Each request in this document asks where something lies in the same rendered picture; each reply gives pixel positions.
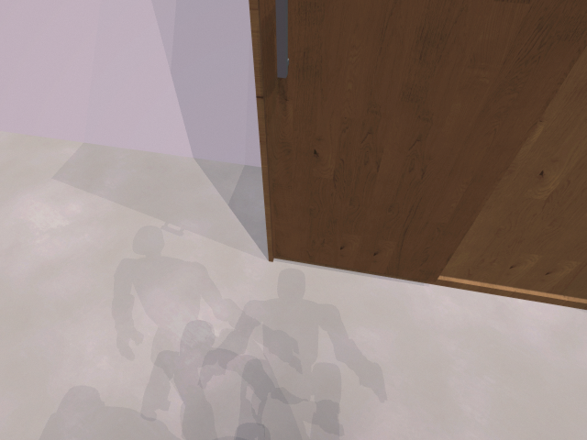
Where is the wardrobe door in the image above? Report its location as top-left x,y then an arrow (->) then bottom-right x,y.
440,46 -> 587,299
260,0 -> 587,282

